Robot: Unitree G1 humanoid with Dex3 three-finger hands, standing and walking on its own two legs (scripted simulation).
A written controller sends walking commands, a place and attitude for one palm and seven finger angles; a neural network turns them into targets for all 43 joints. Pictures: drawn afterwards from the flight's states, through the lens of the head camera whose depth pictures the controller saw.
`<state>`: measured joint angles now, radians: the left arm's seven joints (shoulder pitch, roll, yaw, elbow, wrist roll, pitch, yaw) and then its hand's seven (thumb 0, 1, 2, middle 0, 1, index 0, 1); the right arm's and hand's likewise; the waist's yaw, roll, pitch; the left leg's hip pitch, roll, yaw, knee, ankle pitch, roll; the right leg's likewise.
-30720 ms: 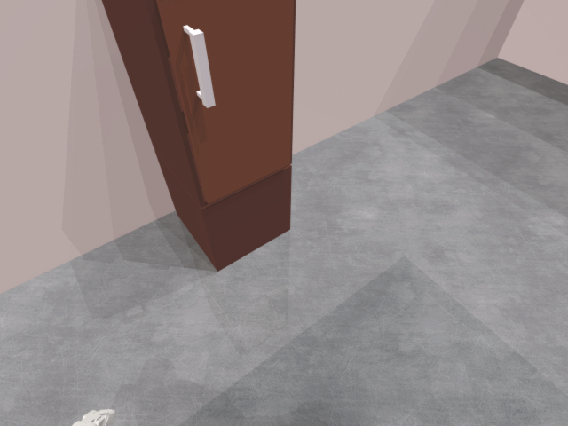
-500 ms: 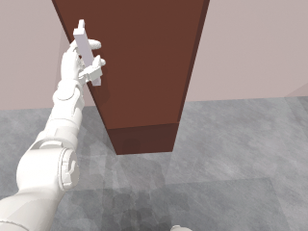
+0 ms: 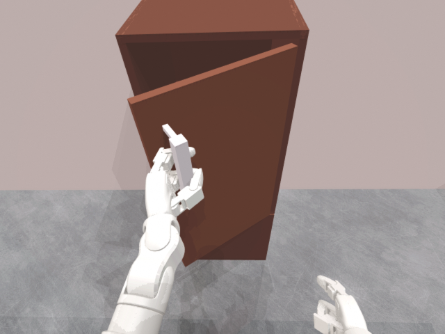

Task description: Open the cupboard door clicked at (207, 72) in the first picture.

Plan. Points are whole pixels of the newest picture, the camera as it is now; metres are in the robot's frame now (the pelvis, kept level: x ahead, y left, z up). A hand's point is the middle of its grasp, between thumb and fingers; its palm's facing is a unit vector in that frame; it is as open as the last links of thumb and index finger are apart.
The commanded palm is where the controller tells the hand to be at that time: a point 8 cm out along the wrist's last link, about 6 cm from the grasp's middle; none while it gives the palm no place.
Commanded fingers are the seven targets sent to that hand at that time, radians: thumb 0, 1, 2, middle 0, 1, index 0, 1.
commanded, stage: pull the door open along its arc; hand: left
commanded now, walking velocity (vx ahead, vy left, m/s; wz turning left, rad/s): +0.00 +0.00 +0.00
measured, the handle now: (180, 167) +0.39 +0.09 +0.11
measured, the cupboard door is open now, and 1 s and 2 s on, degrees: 34 43 45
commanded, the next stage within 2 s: open thumb and fingers to let go in 0.50 s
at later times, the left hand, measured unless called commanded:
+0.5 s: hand (223, 207) +0.29 +0.01 +0.12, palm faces +0.23 -0.97 -0.05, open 6.8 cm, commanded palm +0.23 +0.04 +0.11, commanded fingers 0.00 0.90 0.90 -0.40 -1.35 -0.40 -1.35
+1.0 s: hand (206, 207) +0.30 +0.03 +0.12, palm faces +0.37 -0.93 -0.05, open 10.4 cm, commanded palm +0.25 +0.05 +0.11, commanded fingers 0.00 -0.50 0.30 -0.30 -1.20 -0.30 -1.20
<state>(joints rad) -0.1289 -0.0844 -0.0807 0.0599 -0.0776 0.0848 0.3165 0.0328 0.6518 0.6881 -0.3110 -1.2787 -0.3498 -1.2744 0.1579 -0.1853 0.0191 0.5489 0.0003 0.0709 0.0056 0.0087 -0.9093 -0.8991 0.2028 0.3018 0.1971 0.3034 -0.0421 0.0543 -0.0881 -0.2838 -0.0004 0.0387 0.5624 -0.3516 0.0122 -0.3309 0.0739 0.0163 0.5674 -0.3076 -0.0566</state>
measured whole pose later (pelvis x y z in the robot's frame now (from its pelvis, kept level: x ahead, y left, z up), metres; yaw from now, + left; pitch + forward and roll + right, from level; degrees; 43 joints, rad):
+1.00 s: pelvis -0.02 -0.04 +0.00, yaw +7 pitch +0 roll +1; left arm -0.09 -0.11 -0.28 -0.02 0.02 0.16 0.57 0.01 0.05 0.55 -0.33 -1.24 -0.32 -1.24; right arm 0.10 -0.19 0.01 0.63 -0.02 0.07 0.01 0.01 -0.91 -0.90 0.20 0.30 0.20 0.30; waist 0.01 0.07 -0.02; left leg -0.27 -0.01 -0.08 0.59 -0.33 -0.02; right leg -0.28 0.06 -0.11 0.59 -0.33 -0.11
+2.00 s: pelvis -0.05 +0.01 -0.01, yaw +3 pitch -2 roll +1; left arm -0.19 -0.07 -0.30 0.18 -0.03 -0.01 0.20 -0.01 -0.50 0.30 -0.11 -0.30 -0.09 -0.28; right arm 0.21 -0.18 0.04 0.57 0.02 0.02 0.02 0.01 -0.91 -0.90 0.20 0.30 0.20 0.30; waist 0.00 0.04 -0.01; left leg -0.27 -0.04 0.01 0.62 -0.31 0.03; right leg -0.31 0.03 -0.03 0.63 -0.29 -0.04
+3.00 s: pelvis -0.02 +0.00 -0.01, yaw +4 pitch -1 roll +0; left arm 0.39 0.15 -0.12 -0.42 -0.11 0.04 -0.06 -0.01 -0.50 0.30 -0.16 -0.30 -0.15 -0.30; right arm 0.23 -0.21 0.07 0.53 0.02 -0.10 -0.03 0.01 -0.91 -0.90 0.20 0.30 0.20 0.30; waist 0.01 0.05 -0.04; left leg -0.27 -0.03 -0.01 0.66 -0.37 0.02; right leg -0.29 0.04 -0.05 0.65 -0.34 -0.05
